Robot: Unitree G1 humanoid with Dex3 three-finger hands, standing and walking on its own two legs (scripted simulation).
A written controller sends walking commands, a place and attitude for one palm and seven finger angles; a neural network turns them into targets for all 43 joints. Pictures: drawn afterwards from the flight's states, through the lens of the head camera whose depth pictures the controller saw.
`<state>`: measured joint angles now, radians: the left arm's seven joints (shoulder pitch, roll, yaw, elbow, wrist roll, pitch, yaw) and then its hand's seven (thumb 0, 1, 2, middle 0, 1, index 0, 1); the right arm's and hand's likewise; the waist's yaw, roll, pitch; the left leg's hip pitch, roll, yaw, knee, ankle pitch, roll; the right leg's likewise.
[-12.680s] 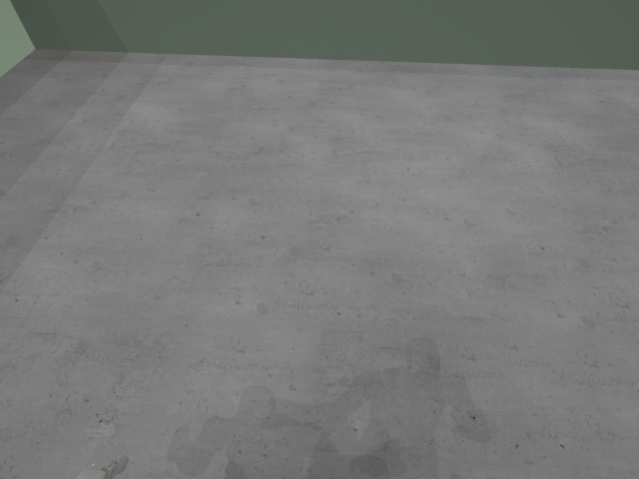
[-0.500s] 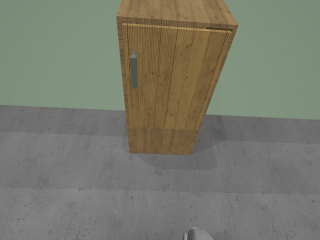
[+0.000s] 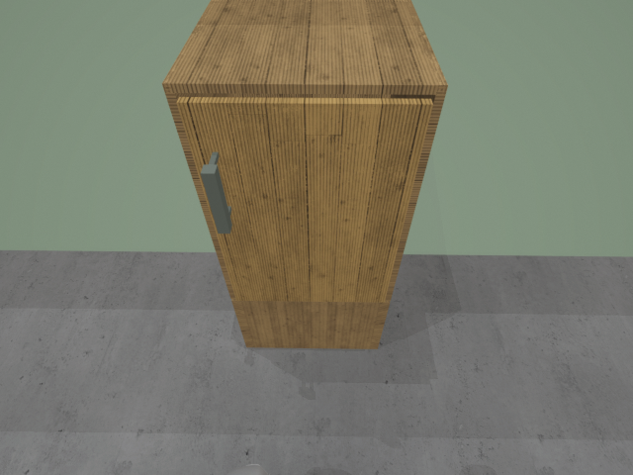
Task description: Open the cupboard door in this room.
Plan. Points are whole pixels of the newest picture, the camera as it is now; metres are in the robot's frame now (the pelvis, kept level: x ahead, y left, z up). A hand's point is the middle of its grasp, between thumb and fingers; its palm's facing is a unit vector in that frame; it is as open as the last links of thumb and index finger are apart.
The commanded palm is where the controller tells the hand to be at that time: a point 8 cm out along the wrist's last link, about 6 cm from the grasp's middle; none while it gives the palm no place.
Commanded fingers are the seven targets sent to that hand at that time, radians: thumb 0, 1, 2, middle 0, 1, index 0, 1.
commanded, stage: come to a stop and stand still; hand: left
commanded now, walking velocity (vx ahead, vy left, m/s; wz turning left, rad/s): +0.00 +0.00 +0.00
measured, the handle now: (219, 193) +0.58 +0.21 -0.01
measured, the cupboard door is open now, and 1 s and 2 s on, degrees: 0 0 0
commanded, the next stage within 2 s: look again from close up in 1.28 s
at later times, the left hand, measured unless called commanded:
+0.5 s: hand out of the picture +0.07 +0.18 -0.18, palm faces +0.03 -0.95 -0.31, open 7.4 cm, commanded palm none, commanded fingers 0.00 0.90 0.90 -0.20 -0.30 -0.20 -0.30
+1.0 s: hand out of the picture +0.02 +0.19 -0.18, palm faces +0.04 -0.98 -0.20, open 7.3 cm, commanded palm none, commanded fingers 0.00 0.90 0.90 -0.20 -0.30 -0.20 -0.30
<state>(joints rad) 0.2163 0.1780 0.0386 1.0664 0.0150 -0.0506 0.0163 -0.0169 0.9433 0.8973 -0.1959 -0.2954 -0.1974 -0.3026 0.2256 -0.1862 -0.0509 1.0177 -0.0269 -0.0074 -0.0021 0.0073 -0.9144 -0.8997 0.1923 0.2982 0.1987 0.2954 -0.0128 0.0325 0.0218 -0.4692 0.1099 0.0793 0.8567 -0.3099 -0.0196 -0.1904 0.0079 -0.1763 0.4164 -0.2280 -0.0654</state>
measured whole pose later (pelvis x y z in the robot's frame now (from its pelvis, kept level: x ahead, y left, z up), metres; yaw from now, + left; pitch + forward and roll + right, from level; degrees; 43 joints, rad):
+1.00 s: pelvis +0.01 +0.00 +0.00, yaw +0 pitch +0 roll +0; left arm 0.25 0.21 0.03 1.10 0.02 0.03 0.01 0.00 0.92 0.90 -0.19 -0.30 -0.20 -0.30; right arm 0.27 -0.15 -0.01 1.09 -0.02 0.01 -0.02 0.01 -0.91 -0.90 0.20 0.30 0.20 0.30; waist 0.02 -0.04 0.01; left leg -0.12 0.01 0.04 0.41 -0.29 0.00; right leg -0.28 -0.06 -0.05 0.55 -0.30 0.02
